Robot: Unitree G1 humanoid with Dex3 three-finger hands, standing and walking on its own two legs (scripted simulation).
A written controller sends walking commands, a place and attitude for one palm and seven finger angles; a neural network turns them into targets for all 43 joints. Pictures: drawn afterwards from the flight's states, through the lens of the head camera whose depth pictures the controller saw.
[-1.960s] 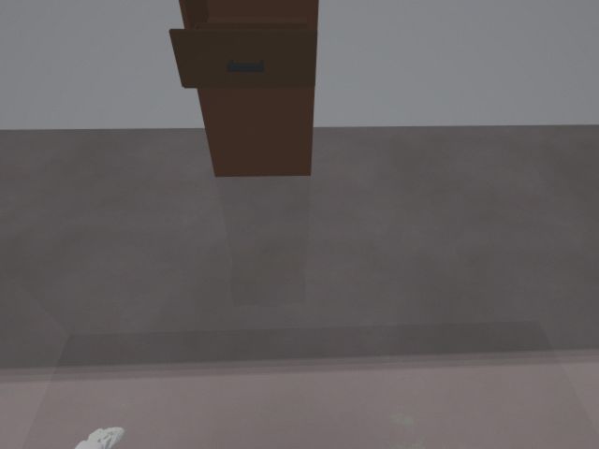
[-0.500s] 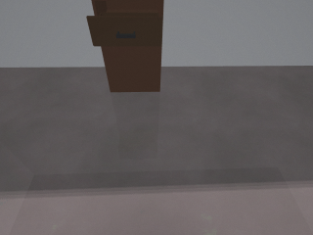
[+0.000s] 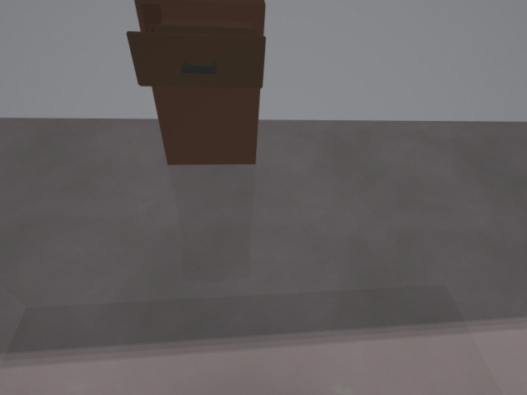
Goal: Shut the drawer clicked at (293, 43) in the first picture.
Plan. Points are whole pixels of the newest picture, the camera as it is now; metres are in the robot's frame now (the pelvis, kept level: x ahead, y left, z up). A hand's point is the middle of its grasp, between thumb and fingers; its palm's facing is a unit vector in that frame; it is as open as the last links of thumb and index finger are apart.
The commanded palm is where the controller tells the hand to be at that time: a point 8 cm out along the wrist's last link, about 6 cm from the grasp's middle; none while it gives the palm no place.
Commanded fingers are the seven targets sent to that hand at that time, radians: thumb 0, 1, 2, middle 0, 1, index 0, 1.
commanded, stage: walk to a spot facing it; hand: left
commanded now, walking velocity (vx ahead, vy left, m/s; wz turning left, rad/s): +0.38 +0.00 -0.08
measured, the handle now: (199, 66) +1.13 +0.26 -0.03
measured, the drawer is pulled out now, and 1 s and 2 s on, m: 0.29 0.29 0.29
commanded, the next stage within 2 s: take the last steps up to it in 1.02 s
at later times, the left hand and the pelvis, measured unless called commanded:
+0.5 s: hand (204, 325) +0.29 +0.12 -0.16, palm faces +0.04 -0.98 -0.21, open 7.2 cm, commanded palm none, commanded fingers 0.00 0.90 0.90 -0.20 -0.30 -0.20 -0.30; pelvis +0.21 -0.07 +0.00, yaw +1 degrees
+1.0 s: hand (189, 288) +0.37 +0.17 -0.17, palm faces +0.15 -0.98 -0.15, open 7.4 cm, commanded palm none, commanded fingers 0.00 0.90 0.90 -0.20 -0.30 -0.20 -0.30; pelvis +0.43 +0.00 +0.00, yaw +4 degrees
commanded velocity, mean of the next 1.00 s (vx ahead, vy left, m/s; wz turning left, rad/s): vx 0.36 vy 0.00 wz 0.03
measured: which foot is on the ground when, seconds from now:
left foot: down 0.00-0.30, up 0.32-0.80, down 0.82-1.00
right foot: up 0.00-0.28, down 0.30-0.82, up 0.84-1.00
